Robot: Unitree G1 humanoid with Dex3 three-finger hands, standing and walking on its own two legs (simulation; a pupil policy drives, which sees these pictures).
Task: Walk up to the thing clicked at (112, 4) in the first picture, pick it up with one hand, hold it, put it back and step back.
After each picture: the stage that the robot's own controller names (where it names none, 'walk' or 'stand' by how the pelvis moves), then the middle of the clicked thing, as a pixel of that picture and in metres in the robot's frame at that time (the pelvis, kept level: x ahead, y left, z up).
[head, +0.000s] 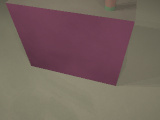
stand; out of the picture +0.99 -0.16 +0.08
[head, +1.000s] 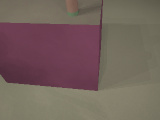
walk; out of the picture +0.89 +0.12 +0.10
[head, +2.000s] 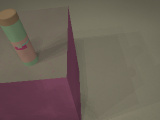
walk; (20, 40) +0.52 +0.29 +0.08
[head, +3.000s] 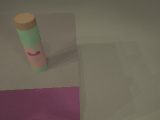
stand; (33, 46) +0.48 +0.22 +0.08
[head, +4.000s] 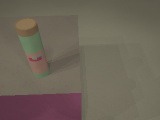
stand; (34, 51) +0.46 +0.21 +0.07
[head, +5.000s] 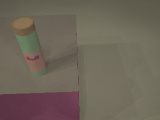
stand; (32, 50) +0.47 +0.22 +0.07
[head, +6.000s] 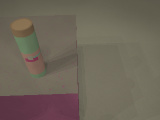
stand; (31, 51) +0.46 +0.22 +0.07
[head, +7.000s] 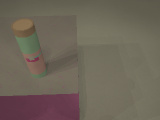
stand; (32, 52) +0.46 +0.22 +0.07
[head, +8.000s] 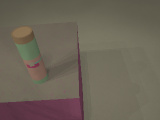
rise first; (32, 58) +0.44 +0.24 +0.08
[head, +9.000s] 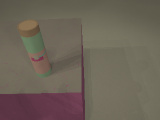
go down; (37, 51) +0.46 +0.23 +0.08
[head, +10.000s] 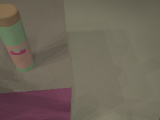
go down; (16, 43) +0.46 +0.22 +0.09
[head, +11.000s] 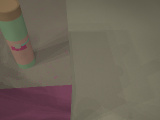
go down; (18, 39) +0.47 +0.22 +0.10
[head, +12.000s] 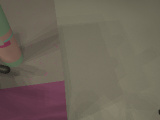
close in; (0, 35) +0.46 +0.24 +0.13
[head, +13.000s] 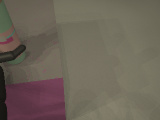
close; (2, 31) +0.46 +0.23 +0.13
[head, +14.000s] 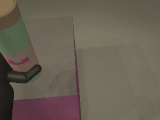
lift; (17, 48) +0.32 +0.18 +0.24
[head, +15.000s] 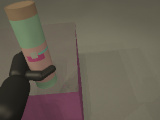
lift; (35, 49) +0.35 +0.16 +0.22
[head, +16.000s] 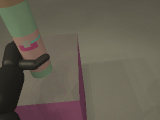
hold; (27, 38) +0.35 +0.16 +0.28
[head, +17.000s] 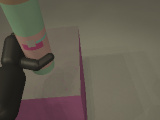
crouch; (31, 34) +0.32 +0.14 +0.29
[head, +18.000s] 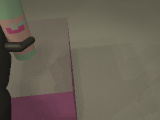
crouch; (13, 21) +0.43 +0.20 +0.25
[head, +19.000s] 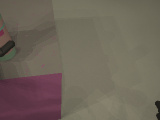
lower; out of the picture +0.48 +0.25 +0.13
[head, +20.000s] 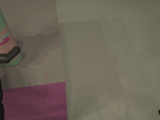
lower; out of the picture +0.45 +0.24 +0.14
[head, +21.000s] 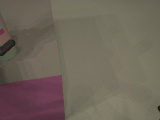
lower; out of the picture +0.48 +0.24 +0.14
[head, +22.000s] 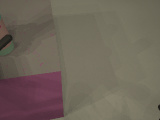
lower; out of the picture +0.49 +0.25 +0.15
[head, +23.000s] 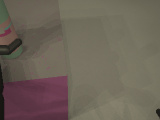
loosen; out of the picture +0.47 +0.24 +0.14
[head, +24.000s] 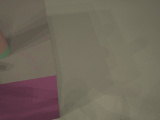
withdraw; out of the picture +0.47 +0.24 +0.14
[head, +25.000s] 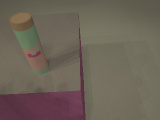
sink last; (32, 47) +0.46 +0.23 +0.11
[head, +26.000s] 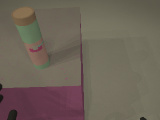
stand; (33, 42) +0.47 +0.23 +0.10
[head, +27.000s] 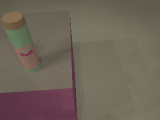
stand; (24, 46) +0.47 +0.25 +0.09
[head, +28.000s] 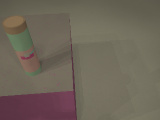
stand; (25, 49) +0.46 +0.24 +0.08
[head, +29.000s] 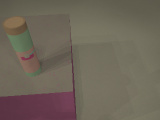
stand; (25, 50) +0.46 +0.25 +0.08
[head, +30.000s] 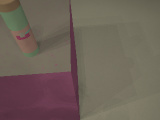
walk; (20, 29) +0.51 +0.25 +0.10
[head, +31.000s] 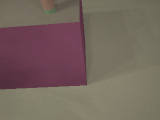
walk; out of the picture +0.83 +0.23 +0.09
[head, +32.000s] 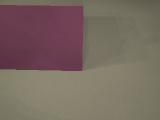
stand; out of the picture +1.15 +0.18 +0.09
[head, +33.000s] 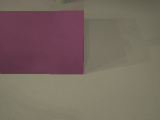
stand; out of the picture +1.11 +0.19 +0.07
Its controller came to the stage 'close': yes
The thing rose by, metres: 0.22
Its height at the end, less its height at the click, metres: +0.00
